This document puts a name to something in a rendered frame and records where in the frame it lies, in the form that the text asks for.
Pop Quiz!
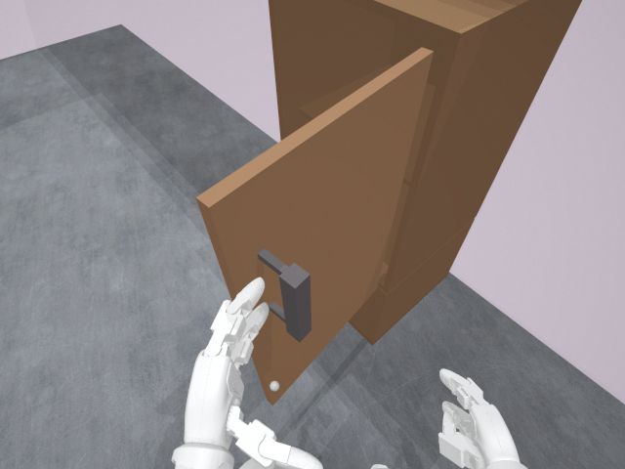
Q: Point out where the robot right hand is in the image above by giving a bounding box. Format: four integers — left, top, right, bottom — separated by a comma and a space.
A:
438, 368, 520, 469

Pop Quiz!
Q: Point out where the handle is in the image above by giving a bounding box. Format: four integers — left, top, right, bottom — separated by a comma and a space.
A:
258, 248, 312, 343

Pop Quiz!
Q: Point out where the robot left forearm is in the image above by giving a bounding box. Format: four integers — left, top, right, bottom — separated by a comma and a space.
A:
172, 443, 234, 469

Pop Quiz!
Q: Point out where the robot left hand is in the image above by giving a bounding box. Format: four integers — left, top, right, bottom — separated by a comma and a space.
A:
184, 277, 323, 469

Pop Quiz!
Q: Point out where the cupboard door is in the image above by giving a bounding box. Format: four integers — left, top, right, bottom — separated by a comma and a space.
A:
196, 47, 434, 405

